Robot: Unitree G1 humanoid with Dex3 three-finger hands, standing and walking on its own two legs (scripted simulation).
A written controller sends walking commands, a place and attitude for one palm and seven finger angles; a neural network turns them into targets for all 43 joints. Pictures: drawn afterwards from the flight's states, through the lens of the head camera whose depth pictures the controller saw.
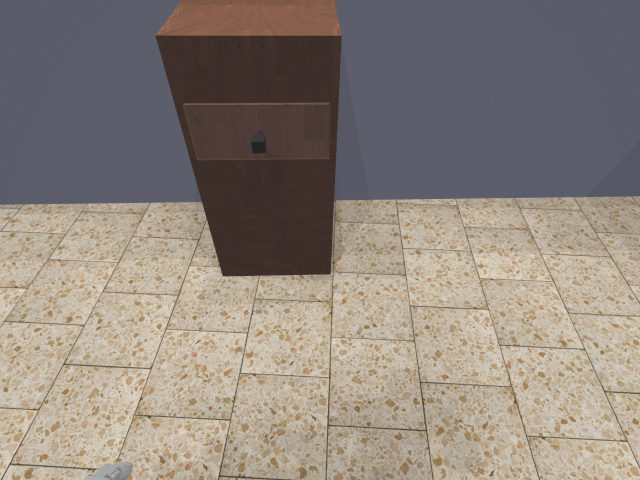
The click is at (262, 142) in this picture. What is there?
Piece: drawer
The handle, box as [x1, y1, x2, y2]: [251, 131, 265, 152]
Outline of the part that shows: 258,131 257,135 252,135 252,151 265,152 265,137 261,131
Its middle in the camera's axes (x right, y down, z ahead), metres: -0.17 -0.27 +1.08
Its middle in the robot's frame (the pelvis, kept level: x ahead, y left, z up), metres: +0.97 +0.22 -0.11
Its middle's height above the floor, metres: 0.66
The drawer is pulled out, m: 0.00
